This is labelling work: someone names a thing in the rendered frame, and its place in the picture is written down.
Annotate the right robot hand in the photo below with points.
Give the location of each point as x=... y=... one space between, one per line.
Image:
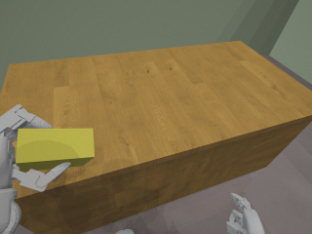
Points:
x=248 y=221

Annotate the table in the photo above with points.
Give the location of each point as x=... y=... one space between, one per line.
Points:
x=167 y=123

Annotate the sponge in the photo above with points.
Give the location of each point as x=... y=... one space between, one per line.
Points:
x=45 y=148

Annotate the left robot hand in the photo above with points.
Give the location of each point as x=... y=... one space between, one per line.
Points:
x=10 y=123

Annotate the left robot forearm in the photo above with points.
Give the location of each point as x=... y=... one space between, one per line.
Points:
x=10 y=212

